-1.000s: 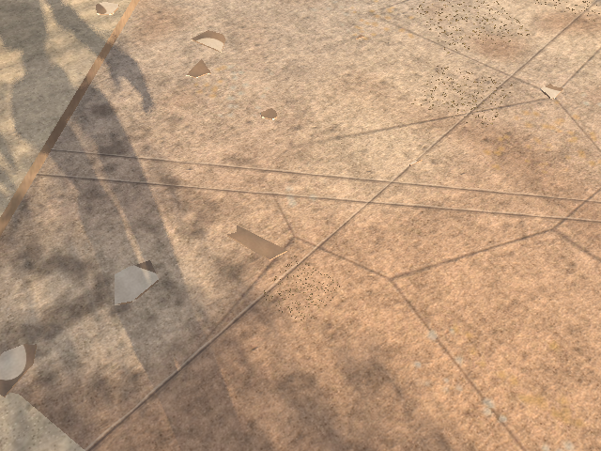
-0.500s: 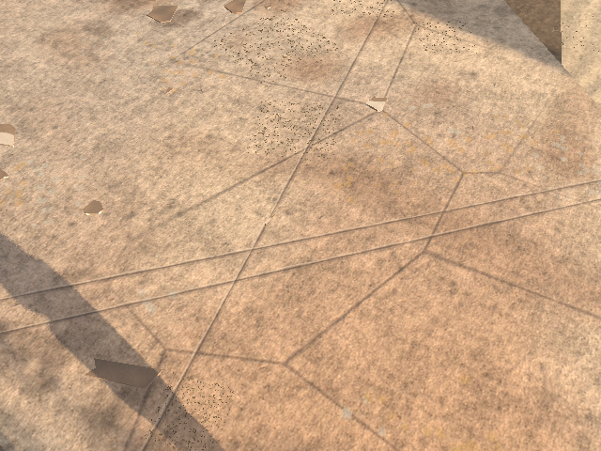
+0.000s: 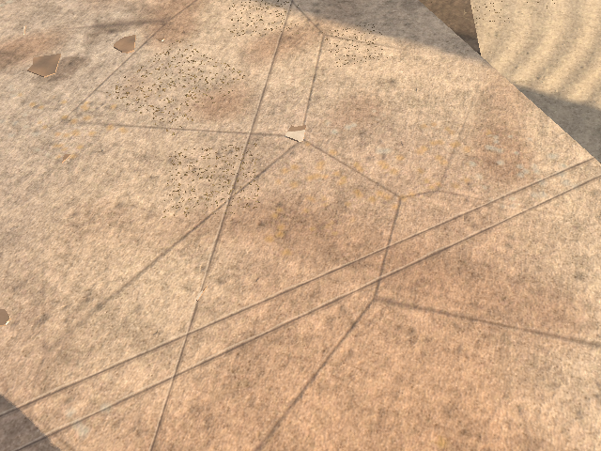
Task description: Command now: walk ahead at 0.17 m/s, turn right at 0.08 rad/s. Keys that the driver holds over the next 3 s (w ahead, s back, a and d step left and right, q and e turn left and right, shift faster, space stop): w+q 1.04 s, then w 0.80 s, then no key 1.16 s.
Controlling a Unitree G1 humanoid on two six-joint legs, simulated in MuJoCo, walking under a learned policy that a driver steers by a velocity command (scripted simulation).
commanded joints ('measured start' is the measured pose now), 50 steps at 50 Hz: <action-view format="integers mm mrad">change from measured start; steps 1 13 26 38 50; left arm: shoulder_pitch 69 -103 -363 -82 43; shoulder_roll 92 117 76 121 110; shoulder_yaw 6 0 -29 -3 1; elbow -17 -89 -204 -184 -96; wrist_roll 12 27 21 28 9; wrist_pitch -9 -40 -23 -46 -79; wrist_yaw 12 -31 -38 -2 -13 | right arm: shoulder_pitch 5 181 353 249 -59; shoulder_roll -57 -119 -174 -124 -61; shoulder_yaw -2 -40 -74 -52 -15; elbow -40 25 51 -30 -150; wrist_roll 6 20 14 5 -7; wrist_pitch -14 -25 -38 -34 0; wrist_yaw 3 28 8 26 88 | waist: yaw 14 -37 -138 -31 -14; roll -128 -32 32 -100 -146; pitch -119 11 -38 -78 -23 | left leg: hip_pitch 93 468 536 -23 -77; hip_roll -30 154 31 -73 -29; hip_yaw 41 -510 -376 -109 17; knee -100 -658 -614 315 41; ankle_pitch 37 -383 -28 -239 76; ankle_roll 33 321 265 102 54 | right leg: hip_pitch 113 -506 -532 55 49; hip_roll -290 -181 -198 -484 -382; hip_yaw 73 12 -40 355 -148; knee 6 760 345 -131 -173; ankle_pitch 877 -157 118 -187 403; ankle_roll -19 68 209 -2 7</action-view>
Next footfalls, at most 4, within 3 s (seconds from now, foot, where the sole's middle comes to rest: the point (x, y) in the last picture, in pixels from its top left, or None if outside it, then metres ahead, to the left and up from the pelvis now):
0.16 left None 0.17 0.11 -0.78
0.66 right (364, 447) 0.45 -0.05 -0.78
1.18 left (222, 377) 0.59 0.28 -0.78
1.74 right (218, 248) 0.95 0.33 -0.78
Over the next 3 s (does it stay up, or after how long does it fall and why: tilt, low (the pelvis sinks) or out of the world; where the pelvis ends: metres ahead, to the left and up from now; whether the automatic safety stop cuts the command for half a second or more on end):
stays up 0.97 0.44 0.00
